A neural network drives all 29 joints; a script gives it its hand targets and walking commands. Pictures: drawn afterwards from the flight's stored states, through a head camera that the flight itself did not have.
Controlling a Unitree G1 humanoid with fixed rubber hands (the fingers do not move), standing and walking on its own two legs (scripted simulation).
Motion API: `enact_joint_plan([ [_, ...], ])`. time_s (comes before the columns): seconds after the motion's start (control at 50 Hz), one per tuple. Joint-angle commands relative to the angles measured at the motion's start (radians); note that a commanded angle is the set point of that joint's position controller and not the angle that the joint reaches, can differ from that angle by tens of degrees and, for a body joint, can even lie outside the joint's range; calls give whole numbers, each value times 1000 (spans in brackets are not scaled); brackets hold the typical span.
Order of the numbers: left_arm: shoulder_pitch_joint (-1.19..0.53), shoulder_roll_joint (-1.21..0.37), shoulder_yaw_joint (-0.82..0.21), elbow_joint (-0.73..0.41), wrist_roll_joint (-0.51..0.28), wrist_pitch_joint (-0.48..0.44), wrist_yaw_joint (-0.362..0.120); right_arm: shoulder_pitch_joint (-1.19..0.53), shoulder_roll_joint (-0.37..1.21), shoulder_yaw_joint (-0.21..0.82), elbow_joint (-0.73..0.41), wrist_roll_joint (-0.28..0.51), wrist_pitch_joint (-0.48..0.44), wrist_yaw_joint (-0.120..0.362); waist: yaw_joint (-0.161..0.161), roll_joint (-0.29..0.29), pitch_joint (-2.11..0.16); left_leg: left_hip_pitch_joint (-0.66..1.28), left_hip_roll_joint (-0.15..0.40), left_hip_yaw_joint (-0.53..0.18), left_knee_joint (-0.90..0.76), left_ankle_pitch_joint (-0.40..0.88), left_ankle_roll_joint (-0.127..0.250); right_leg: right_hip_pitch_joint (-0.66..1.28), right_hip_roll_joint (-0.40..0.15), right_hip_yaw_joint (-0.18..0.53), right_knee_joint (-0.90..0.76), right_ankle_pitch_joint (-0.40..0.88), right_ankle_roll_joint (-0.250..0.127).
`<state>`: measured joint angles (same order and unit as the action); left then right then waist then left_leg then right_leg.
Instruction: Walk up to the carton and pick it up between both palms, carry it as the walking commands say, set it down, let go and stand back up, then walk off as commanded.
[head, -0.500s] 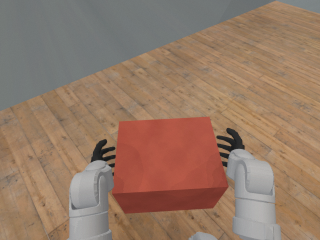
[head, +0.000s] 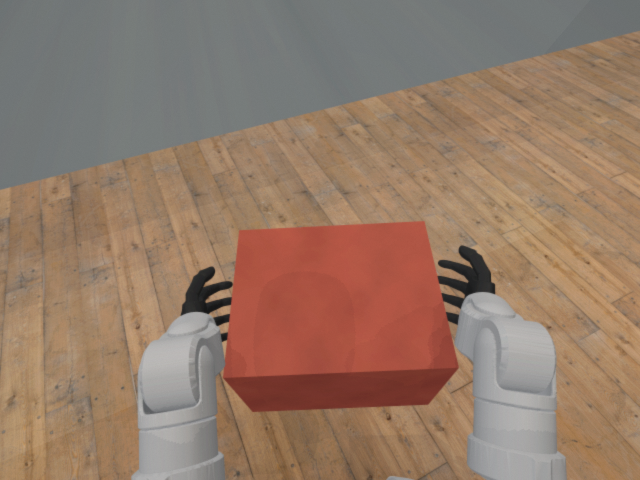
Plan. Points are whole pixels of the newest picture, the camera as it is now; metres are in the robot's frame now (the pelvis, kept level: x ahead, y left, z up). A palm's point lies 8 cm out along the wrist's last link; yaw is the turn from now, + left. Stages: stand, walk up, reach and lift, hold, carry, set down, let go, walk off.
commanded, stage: carry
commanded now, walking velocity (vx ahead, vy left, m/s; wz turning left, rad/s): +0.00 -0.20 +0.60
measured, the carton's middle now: (335, 319) +0.32 -0.01 +0.00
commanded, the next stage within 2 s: none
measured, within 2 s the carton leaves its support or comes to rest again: neither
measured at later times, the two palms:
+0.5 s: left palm (253, 442) +0.15 +0.08 +0.08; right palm (535, 339) +0.25 -0.23 +0.08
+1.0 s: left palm out of the picture +0.05 -0.01 +0.07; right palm (567, 343) +0.24 -0.27 +0.07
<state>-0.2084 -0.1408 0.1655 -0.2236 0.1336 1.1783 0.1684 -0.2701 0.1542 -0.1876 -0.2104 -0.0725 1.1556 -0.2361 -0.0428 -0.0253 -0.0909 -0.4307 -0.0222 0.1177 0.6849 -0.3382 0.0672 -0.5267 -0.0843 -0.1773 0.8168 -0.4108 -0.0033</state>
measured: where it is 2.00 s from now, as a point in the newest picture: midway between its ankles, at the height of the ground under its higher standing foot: outside the picture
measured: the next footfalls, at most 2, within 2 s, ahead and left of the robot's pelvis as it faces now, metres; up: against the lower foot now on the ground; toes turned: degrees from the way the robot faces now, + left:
right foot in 0.30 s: +0.02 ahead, -0.22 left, +0.00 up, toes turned +7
left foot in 0.56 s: -0.07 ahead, -0.07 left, +0.00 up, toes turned +27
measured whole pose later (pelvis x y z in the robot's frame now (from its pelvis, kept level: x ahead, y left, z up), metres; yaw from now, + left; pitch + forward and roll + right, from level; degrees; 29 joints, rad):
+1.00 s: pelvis -0.09 -0.29 +0.01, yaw +35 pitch +5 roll +0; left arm -0.20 -0.14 0.12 -0.25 0.07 1.19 0.25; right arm -0.25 0.15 -0.21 -0.25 -0.13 1.15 -0.16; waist 0.01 0.05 -0.05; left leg -0.64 0.02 -0.01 0.98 -0.51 -0.03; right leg -0.44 -0.05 -0.10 0.67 -0.31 -0.02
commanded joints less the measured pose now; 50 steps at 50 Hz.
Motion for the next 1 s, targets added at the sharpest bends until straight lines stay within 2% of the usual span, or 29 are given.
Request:
enact_joint_plan([
  [0.0,-646,-976,-739,-129,-445,-30,-343,-415,937,693,29,390,32,452,20,138,-332,469,417,-527,-238,715,107,-268,-12,205,318,-54,48],
  [0.02,-680,-991,-754,-152,-462,-38,-350,-440,953,697,22,391,20,451,22,106,-336,427,373,-453,-240,626,85,-243,-18,212,338,0,56],
  [0.06,-721,-1003,-757,-172,-484,-41,-359,-514,962,707,-32,401,1,441,27,154,-338,338,290,-349,-250,478,53,-175,-13,198,313,70,69],
  [0.1,-737,-994,-762,-194,-498,-36,-355,-496,943,689,-41,390,-5,431,22,216,-349,309,263,-343,-254,394,43,-131,14,174,243,55,73],
  [0.2,-638,-967,-755,-162,-494,-10,-345,-414,902,685,-44,361,10,415,12,275,-357,248,242,-383,-239,267,26,14,86,125,-36,-48,55],
  [0.26,-578,-965,-748,-126,-492,-3,-359,-394,893,699,-40,339,16,414,37,253,-366,141,179,-321,-147,212,-31,268,101,58,-400,82,40],
  [0.28,-580,-968,-749,-124,-494,-3,-363,-406,900,709,-49,338,18,415,42,125,-378,5,124,-270,-32,81,-55,406,-18,182,-468,72,10],
  [0.3,-571,-967,-745,-113,-484,-10,-369,-451,896,734,-78,352,23,417,57,-263,-382,-222,-68,-71,250,-175,-106,450,-252,479,-490,211,-120],
  [0.32,-556,-979,-730,-127,-473,-18,-373,-524,907,779,-125,376,23,422,60,-334,-356,-279,1,-28,455,-301,-104,384,-321,445,-437,441,-204],
  [0.36,-620,-983,-723,-172,-465,-25,-374,-559,941,814,-123,409,15,423,51,-159,-320,-233,25,-35,522,-238,-100,353,-240,290,-397,522,-181],
  [0.42,-598,-949,-693,-198,-440,-33,-351,-585,935,840,-162,468,15,425,50,-178,-339,-136,14,24,327,-157,-98,378,-167,140,-336,502,-152],
  [0.48,-545,-925,-664,-171,-413,-26,-333,-526,910,823,-129,471,35,425,54,-226,-380,-54,-3,42,87,-162,-60,432,-189,129,-286,549,-192],
  [0.5,-521,-919,-663,-155,-403,-21,-329,-492,908,812,-101,463,44,427,49,-204,-389,-21,-5,43,-31,-128,-48,453,-190,122,-239,590,-194],
  [0.52,-492,-912,-665,-139,-399,-17,-328,-456,903,801,-88,451,49,431,32,-145,-392,80,28,15,-216,11,-42,403,-173,92,-178,574,-158],
  [0.54,-501,-905,-674,-128,-394,-15,-327,-432,899,784,-59,438,54,438,18,-39,-392,272,138,-142,-309,113,-21,222,-144,81,-93,461,-91],
  [0.56,-507,-897,-680,-121,-392,-16,-325,-417,892,765,-50,435,52,444,23,185,-377,484,378,-458,-294,488,40,-63,-95,77,9,85,-7],
  [0.58,-558,-919,-693,-148,-409,-18,-333,-367,900,726,-12,407,38,449,16,394,-365,551,506,-681,-234,853,155,-272,13,135,173,-193,46],
  [0.6,-630,-953,-728,-160,-430,-25,-335,-392,924,706,1,400,31,453,20,253,-364,518,470,-614,-231,827,153,-256,-12,210,290,-139,38],
  [0.62,-648,-971,-744,-152,-439,-32,-340,-400,929,697,18,389,27,452,21,156,-347,496,426,-525,-226,762,117,-268,-8,216,329,-67,42],
  [0.64,-674,-983,-757,-176,-457,-41,-349,-425,952,709,9,392,15,450,23,109,-356,465,387,-451,-220,696,95,-246,-19,226,343,-14,54],
  [0.7,-706,-989,-757,-190,-485,-43,-361,-499,937,713,-66,391,-12,432,25,191,-355,352,276,-332,-230,531,53,-152,7,188,276,55,74],
  [0.8,-651,-956,-761,-201,-494,-19,-349,-422,897,702,-73,363,0,412,12,276,-377,280,242,-346,-219,310,31,3,81,129,-4,-42,56],
  [0.86,-576,-952,-752,-152,-489,-6,-359,-387,888,709,-60,338,10,409,36,275,-371,174,199,-317,-152,254,-15,223,115,59,-343,62,42],
  [0.88,-559,-950,-749,-144,-489,-3,-364,-392,886,721,-74,335,13,408,41,209,-376,78,160,-285,-80,205,-38,353,50,117,-421,70,23],
  [0.9,-554,-937,-740,-130,-491,-3,-373,-414,892,737,-92,337,16,408,43,-81,-375,-118,16,-152,113,-22,-77,455,-155,357,-501,149,-50],
  [0.92,-546,-961,-737,-142,-476,-16,-376,-493,892,775,-137,365,23,417,60,-356,-390,-261,-32,-7,370,-282,-98,423,-310,477,-428,427,-185],
  [0.94,-560,-974,-722,-156,-470,-20,-378,-548,908,811,-151,382,19,419,58,-329,-368,-276,13,-38,498,-323,-92,409,-303,430,-399,614,-223],
  [0.96,-590,-970,-720,-166,-469,-22,-379,-544,920,823,-131,393,15,418,54,-225,-343,-262,19,-39,525,-284,-92,402,-260,337,-373,663,-205],
  [0.98,-588,-962,-718,-177,-462,-27,-375,-558,930,831,-146,417,10,419,46,-177,-336,-233,34,-26,479,-221,-96,395,-223,258,-350,635,-170],
])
